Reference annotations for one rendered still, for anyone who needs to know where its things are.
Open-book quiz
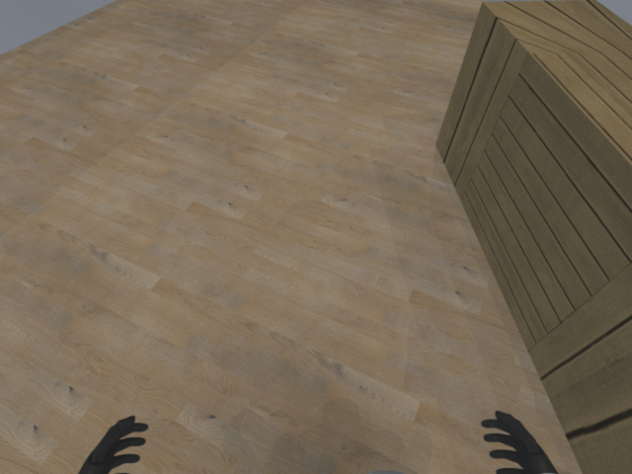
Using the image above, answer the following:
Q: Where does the left robot hand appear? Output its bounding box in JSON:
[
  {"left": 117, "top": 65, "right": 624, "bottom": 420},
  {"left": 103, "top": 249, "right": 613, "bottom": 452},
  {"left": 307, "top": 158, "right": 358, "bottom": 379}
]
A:
[{"left": 78, "top": 416, "right": 148, "bottom": 474}]

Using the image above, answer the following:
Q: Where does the right robot hand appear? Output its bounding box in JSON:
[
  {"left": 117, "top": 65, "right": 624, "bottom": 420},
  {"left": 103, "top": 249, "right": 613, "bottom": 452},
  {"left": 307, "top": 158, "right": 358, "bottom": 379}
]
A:
[{"left": 481, "top": 411, "right": 558, "bottom": 474}]

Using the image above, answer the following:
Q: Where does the pedestal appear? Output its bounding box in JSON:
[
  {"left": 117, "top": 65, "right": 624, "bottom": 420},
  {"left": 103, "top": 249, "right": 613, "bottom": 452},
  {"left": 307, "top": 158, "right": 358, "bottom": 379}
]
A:
[{"left": 435, "top": 0, "right": 632, "bottom": 474}]

